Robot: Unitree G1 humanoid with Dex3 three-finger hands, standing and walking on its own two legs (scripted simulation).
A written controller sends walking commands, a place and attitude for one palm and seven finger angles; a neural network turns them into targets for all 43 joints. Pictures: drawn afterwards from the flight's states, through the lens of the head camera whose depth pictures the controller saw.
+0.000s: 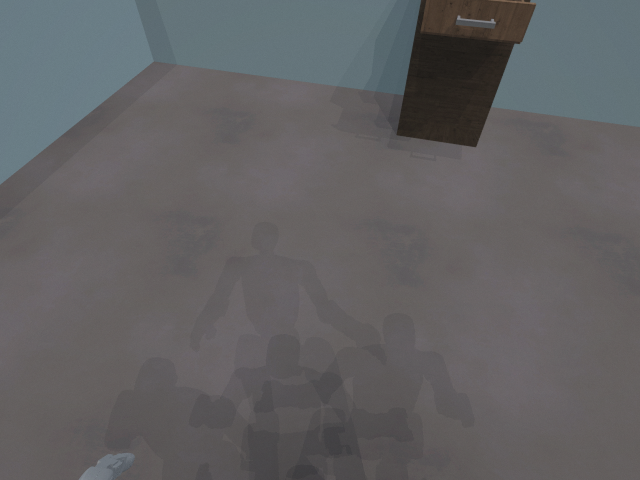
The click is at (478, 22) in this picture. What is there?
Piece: drawer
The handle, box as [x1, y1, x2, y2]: [456, 15, 495, 28]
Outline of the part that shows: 456,20 456,24 493,28 495,24 493,19 491,19 490,21 462,19 458,15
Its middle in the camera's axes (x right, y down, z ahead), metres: +0.58 -0.82 +1.45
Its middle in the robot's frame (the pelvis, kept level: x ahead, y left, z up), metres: +1.66 -0.51 -0.06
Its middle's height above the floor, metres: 0.71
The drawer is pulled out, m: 0.24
